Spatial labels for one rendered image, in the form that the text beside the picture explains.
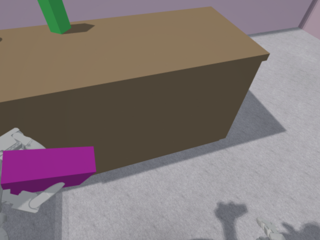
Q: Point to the left robot hand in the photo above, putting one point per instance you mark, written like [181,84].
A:
[28,202]

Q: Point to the sponge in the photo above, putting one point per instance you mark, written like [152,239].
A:
[35,170]

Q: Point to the table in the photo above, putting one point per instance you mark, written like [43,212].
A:
[133,87]

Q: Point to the right robot hand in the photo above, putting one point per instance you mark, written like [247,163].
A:
[269,229]

